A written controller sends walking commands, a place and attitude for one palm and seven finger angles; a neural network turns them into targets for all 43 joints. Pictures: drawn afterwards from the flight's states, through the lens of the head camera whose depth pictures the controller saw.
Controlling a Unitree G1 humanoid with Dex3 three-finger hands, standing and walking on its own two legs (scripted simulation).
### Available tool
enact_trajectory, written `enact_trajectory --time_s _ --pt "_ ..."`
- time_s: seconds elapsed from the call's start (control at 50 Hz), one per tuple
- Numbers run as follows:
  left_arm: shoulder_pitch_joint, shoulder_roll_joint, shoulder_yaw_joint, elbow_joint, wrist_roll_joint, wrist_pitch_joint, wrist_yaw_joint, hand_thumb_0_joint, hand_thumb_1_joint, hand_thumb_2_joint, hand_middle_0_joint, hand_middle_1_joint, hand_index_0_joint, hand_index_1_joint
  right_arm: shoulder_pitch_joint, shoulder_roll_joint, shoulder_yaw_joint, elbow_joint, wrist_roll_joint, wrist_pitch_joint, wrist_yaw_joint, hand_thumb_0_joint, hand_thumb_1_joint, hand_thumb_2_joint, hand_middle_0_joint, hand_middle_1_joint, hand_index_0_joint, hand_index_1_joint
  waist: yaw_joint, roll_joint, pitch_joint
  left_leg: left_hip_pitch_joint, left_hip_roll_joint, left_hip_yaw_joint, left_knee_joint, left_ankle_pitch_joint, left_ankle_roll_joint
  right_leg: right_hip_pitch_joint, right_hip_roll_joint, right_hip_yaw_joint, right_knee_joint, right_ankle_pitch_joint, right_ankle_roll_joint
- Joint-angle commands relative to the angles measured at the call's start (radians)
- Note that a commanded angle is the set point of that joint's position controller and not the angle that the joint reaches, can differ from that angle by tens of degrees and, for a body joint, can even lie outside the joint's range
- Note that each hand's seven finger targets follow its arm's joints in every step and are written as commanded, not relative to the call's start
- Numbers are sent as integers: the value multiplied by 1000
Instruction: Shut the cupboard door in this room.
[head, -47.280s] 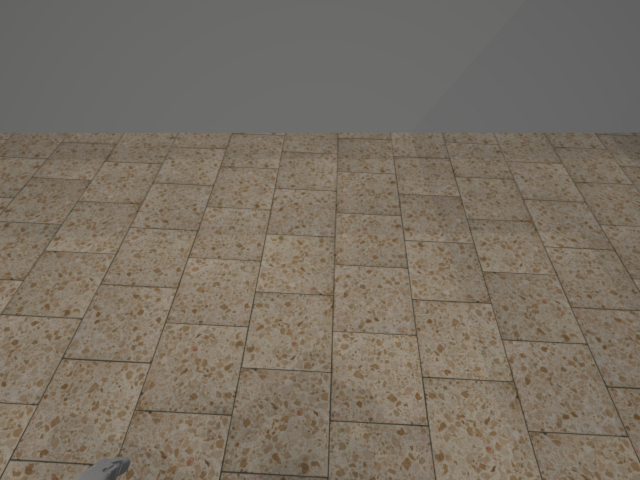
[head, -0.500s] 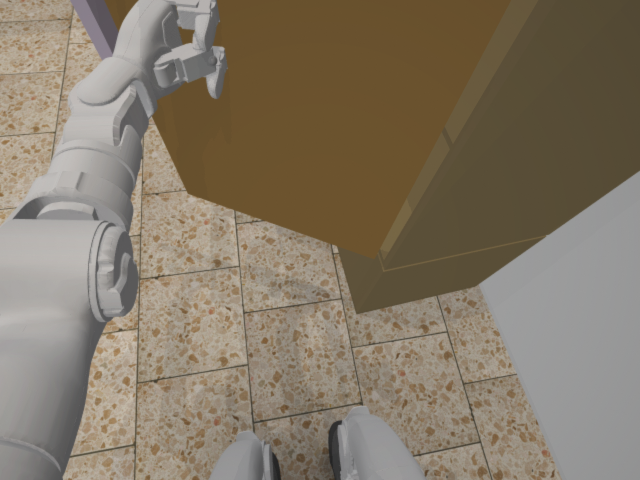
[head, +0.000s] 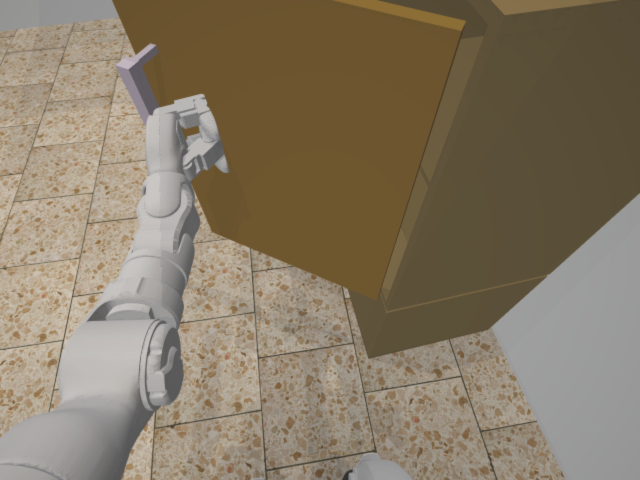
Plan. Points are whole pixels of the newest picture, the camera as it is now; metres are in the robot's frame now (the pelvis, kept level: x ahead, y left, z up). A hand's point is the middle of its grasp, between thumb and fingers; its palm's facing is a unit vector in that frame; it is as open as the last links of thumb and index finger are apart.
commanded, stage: pull the fist back off the door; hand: left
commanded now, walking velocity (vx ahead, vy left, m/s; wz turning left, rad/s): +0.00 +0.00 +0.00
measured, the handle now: (155, 94) +0.63 +0.19 +0.10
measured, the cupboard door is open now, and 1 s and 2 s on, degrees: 52 52 52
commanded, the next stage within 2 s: draw the hand back to the body in 0.34 s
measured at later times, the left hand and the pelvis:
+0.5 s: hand (223, 182) +0.44 +0.08 +0.12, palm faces +0.04 -1.00 -0.01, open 3.1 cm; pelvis -0.02 +0.00 +0.00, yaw +2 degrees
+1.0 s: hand (119, 260) +0.32 +0.16 +0.15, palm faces +0.05 -1.00 -0.04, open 3.1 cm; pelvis -0.01 +0.01 +0.03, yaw +2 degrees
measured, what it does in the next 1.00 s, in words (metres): stands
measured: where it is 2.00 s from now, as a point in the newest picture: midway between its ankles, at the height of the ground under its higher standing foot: outside the picture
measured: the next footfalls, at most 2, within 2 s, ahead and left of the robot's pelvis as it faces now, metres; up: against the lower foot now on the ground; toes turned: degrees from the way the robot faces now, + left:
none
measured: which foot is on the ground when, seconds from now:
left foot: down 0.00-1.00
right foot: down 0.00-1.00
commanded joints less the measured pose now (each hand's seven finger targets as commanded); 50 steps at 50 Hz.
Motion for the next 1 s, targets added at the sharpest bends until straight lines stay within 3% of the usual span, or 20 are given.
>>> enact_trajectory --time_s 0.0,0.08,0.12,0.16,0.2,0.22,0.26,0.28,0.44,0.46,0.5,0.56,0.58,0.76,0.82,0.88,0.9,0.94,0.96,0.98 --pt "-340 59 -73 -273 -37 -44 -19 0 900 900 -1300 -1500 -1300 -1500 62 -144 -62 -87 22 -26 -15 0 -900 -900 200 300 200 300 5 -60 -376 157 -35 -7 -82 340 11 367 -10 21 -84 423 21" --pt "-380 -8 -142 -373 -45 -69 3 0 900 900 -1300 -1500 -1300 -1500 10 -130 -58 -80 27 -42 -24 0 -900 -900 200 300 200 300 -4 -64 -343 196 -35 -16 -92 296 12 334 -15 18 -97 365 23" --pt "-383 32 -115 -379 -36 -79 23 0 900 900 -1300 -1500 -1300 -1500 -5 -133 -57 -71 27 -45 -34 0 -900 -900 200 300 200 300 5 -79 -352 203 -34 -25 -99 287 11 340 -19 16 -91 348 22" --pt "-390 13 -136 -398 -27 -91 36 0 900 900 -1300 -1500 -1300 -1500 -37 -123 -51 -73 27 -53 -37 0 -900 -900 200 300 200 300 11 -60 -348 199 -41 -20 -102 256 11 343 -24 25 -94 325 24" --pt "-347 66 -96 -407 -18 -99 48 0 900 900 -1300 -1500 -1300 -1500 -48 -129 -48 -76 25 -55 -43 0 -900 -900 200 300 200 300 28 -77 -367 196 -40 -24 -110 255 10 377 -28 29 -88 321 23" --pt "-320 36 -120 -397 -14 -98 47 0 900 900 -1300 -1500 -1300 -1500 -73 -120 -45 -82 29 -57 -44 0 -900 -900 200 300 200 300 30 -74 -356 195 -40 -21 -112 248 10 372 -29 30 -89 317 23" --pt "-341 13 -143 -372 -16 -89 47 0 900 900 -1300 -1500 -1300 -1500 -90 -119 -40 -83 31 -60 -46 0 -900 -900 200 300 200 300 19 -78 -318 178 -40 -21 -118 213 8 353 -31 29 -98 283 25" --pt "-350 44 -121 -344 -15 -83 50 0 900 900 -1300 -1500 -1300 -1500 -93 -122 -39 -78 32 -58 -50 0 -900 -900 200 300 200 300 18 -102 -300 164 -40 -23 -120 192 10 353 -32 33 -107 260 27" --pt "-402 21 -125 -239 -41 -85 28 0 900 900 -1300 -1500 -1300 -1500 -89 -125 -31 -67 29 -73 -55 0 -900 -900 200 300 200 300 4 -115 -306 147 -42 -34 -116 170 6 325 -34 29 -103 230 26" --pt "-345 75 -73 -246 -39 -89 26 0 900 900 -1300 -1500 -1300 -1500 -88 -130 -34 -75 29 -71 -55 0 -900 -900 200 300 200 300 36 -112 -337 148 -44 -30 -119 192 6 362 -34 33 -97 251 20" --pt "-235 81 -68 -325 -42 -93 8 0 900 900 -1300 -1500 -1300 -1500 -93 -129 -33 -104 30 -70 -51 0 -900 -900 200 300 200 300 72 -88 -409 177 -42 -25 -131 247 3 429 -32 30 -83 306 15" --pt "-114 74 -77 -454 -55 -66 -21 0 900 900 -1300 -1500 -1300 -1500 -110 -124 -34 -136 41 -67 -48 0 -900 -900 200 300 200 300 89 -112 -390 186 -33 -13 -154 296 7 478 -29 27 -97 364 17" --pt "-53 101 -45 -504 -64 -53 -28 0 900 900 -1300 -1500 -1300 -1500 -117 -124 -38 -150 45 -65 -51 0 -900 -900 200 300 200 300 112 -123 -400 188 -32 -9 -161 309 7 511 -29 29 -102 378 16" --pt "165 85 -100 -885 -124 80 -99 0 900 900 -1300 -1500 -1300 -1500 -237 -106 -24 -185 79 -87 -92 0 -900 -900 200 300 200 300 115 -93 -216 293 -22 -3 -255 223 16 508 -33 33 -227 224 25" --pt "244 60 -136 -988 -133 124 -124 0 900 900 -1300 -1500 -1300 -1500 -274 -99 -16 -194 88 -106 -105 0 -900 -900 200 300 200 300 123 -10 -195 358 -19 -20 -280 226 13 501 -33 16 -235 204 16" --pt "328 56 -135 -1033 -155 188 -148 0 900 900 -1245 -1440 -1245 -1440 -297 -102 -8 -200 90 -119 -114 0 -900 -900 200 300 200 300 129 -73 -164 372 -21 -32 -296 223 12 513 -32 7 -252 199 19" --pt "382 94 -97 -1049 -158 208 -152 0 900 900 -1217 -1410 -1217 -1410 -304 -105 -8 -204 90 -118 -117 0 -900 -900 200 300 200 300 144 -84 -170 375 -21 -33 -300 237 12 536 -34 7 -254 207 18" --pt "429 85 -107 -1118 -164 248 -168 0 900 900 -1163 -1350 -1163 -1350 -334 -98 4 -219 94 -118 -116 0 -900 -900 200 300 200 300 152 -69 -153 383 -25 -33 -308 261 9 551 -40 3 -252 240 17" --pt "454 142 -166 -1218 -66 214 -104 0 900 900 -1135 -1320 -1135 -1320 -354 -79 1 -215 76 -107 -126 0 -900 -900 200 300 200 300 139 -71 -92 411 -20 -28 -348 274 14 564 -58 38 -304 226 25" --pt "525 133 -146 -1204 -57 218 -69 0 900 900 -1107 -1290 -1107 -1290 -351 -80 1 -210 68 -98 -131 0 -900 -900 200 300 200 300 137 -82 -80 415 -18 -29 -356 270 14 577 -59 34 -315 218 28"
